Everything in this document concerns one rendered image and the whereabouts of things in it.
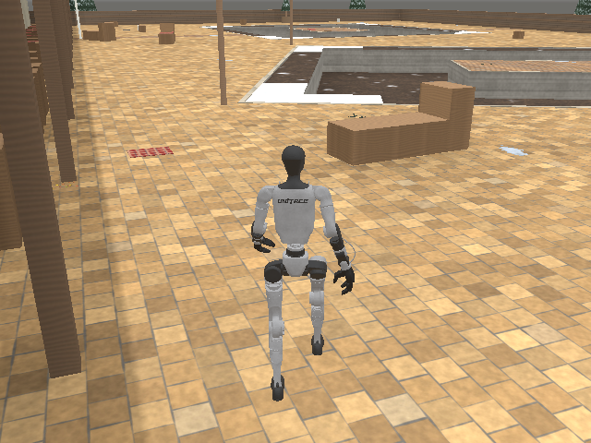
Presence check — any left robot forearm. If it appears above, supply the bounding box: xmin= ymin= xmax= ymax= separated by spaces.
xmin=251 ymin=221 xmax=263 ymax=245

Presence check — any right robot hand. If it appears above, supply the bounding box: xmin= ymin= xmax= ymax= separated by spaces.
xmin=333 ymin=267 xmax=355 ymax=295

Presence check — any robot torso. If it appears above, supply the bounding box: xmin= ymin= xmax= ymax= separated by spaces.
xmin=272 ymin=181 xmax=316 ymax=277

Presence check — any right robot forearm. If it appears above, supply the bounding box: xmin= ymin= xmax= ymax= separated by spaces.
xmin=330 ymin=223 xmax=351 ymax=270

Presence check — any robot left upper arm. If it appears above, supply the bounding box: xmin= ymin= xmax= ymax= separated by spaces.
xmin=253 ymin=186 xmax=275 ymax=234

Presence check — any robot right upper arm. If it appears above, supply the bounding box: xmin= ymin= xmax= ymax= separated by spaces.
xmin=313 ymin=186 xmax=338 ymax=238

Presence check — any left robot hand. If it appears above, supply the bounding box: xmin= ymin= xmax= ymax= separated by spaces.
xmin=254 ymin=236 xmax=275 ymax=253

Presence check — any robot right foot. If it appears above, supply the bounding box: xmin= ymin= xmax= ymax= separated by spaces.
xmin=311 ymin=334 xmax=324 ymax=355

